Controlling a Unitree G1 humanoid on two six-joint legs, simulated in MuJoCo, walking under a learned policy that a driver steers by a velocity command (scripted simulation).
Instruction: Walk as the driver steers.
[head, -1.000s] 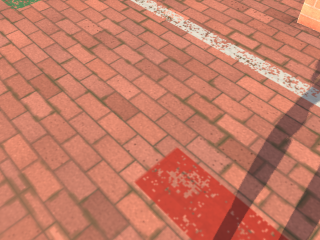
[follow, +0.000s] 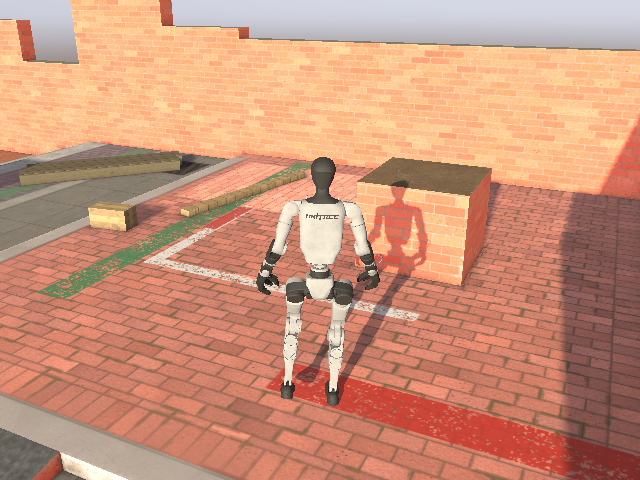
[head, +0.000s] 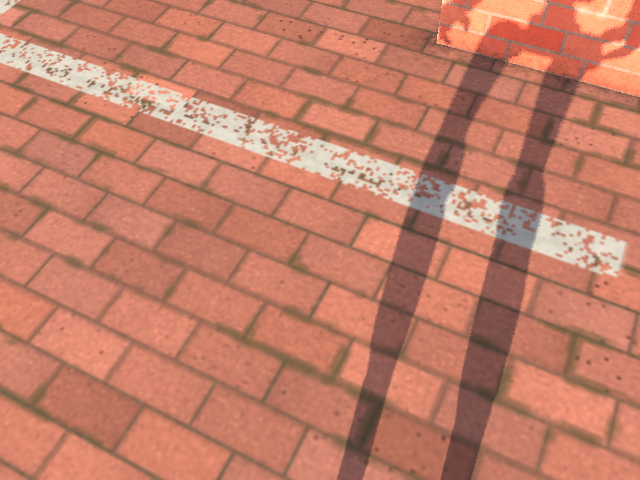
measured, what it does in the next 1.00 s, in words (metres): walks ahead, turning right: left foot, then right foot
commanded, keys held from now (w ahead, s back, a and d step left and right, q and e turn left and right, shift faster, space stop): e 0.28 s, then no key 0.72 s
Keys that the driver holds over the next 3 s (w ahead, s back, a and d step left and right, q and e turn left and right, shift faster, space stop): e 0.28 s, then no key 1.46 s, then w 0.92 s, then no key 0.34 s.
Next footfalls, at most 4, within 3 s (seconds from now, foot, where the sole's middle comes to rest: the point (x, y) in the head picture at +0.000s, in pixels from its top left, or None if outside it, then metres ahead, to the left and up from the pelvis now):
0.30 left None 0.24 0.13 -0.77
0.64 right None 0.11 -0.11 -0.77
2.46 right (456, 414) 0.54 -0.21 -0.77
2.94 left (383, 292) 0.83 -0.07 -0.77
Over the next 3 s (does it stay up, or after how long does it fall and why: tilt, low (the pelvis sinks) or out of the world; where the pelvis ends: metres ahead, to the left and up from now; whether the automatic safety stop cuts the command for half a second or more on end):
stays up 0.65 -0.12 -0.01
